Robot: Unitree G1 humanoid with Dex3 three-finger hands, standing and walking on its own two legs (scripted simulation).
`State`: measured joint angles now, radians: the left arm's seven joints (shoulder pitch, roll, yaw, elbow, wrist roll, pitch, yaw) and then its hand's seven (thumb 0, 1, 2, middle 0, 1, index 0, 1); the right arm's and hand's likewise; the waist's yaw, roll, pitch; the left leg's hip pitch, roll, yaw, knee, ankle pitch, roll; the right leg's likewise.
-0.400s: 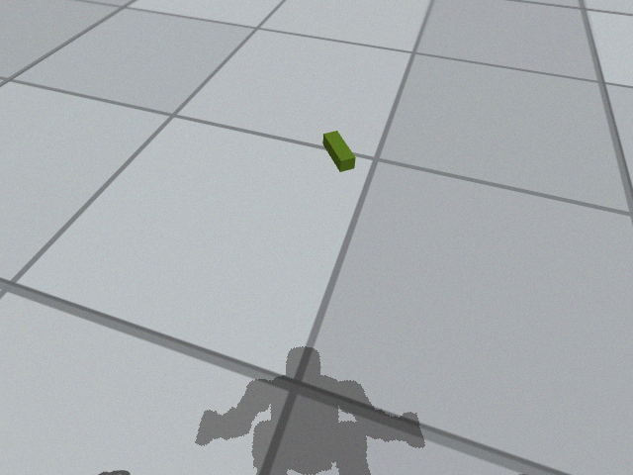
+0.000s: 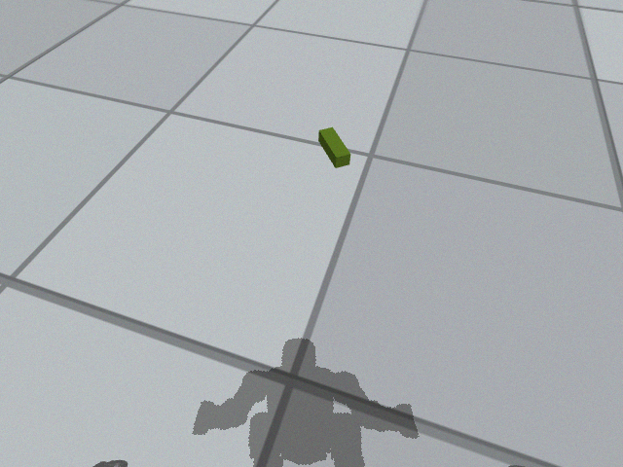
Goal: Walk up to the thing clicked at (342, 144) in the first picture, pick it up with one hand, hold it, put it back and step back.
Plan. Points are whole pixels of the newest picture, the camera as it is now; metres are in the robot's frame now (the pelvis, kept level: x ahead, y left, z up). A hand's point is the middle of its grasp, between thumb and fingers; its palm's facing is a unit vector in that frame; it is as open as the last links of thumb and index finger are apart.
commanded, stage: stand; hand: left
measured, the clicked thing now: (334, 147) +1.55 -0.10 -0.75
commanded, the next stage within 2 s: walk up in 0.72 s
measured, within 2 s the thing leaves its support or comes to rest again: neither
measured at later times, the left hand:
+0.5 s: hand out of the picture +0.08 +0.25 -0.15, palm faces -0.03 -0.94 -0.35, open 7.4 cm
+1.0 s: hand (136, 424) +0.18 +0.26 -0.13, palm faces -0.25 -0.86 -0.44, open 7.4 cm
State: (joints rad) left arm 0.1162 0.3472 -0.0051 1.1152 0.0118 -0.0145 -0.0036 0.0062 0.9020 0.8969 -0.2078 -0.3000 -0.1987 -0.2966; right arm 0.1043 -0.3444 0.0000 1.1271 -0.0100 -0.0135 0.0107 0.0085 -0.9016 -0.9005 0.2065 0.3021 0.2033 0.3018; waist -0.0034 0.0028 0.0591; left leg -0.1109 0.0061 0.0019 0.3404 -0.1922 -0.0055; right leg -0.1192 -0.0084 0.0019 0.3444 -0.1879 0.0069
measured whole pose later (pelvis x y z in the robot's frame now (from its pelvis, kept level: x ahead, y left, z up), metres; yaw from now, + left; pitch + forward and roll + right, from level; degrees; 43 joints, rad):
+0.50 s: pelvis +0.00 +0.00 +0.00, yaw +0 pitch -2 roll +0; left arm 0.11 0.35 0.00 1.11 0.01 -0.01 0.00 0.01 0.90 0.90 -0.21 -0.30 -0.20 -0.30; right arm 0.11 -0.35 0.00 1.12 -0.01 -0.01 0.01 0.01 -0.90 -0.90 0.21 0.30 0.20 0.30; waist 0.00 0.00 0.05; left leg -0.10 0.00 0.00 0.33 -0.19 0.00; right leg -0.11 -0.01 0.00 0.34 -0.19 0.01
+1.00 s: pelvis +0.05 -0.01 -0.02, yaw -14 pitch -2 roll +1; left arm 0.26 0.42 0.09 0.98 0.01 -0.01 -0.07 0.01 0.90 0.90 -0.21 -0.30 -0.20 -0.30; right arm 0.20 -0.45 -0.12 0.90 -0.06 -0.01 0.09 0.01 -0.90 -0.90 0.21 0.30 0.20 0.30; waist -0.04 0.06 0.05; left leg -0.04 0.06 0.21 0.45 -0.38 0.00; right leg -0.41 -0.09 -0.06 0.77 -0.37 -0.01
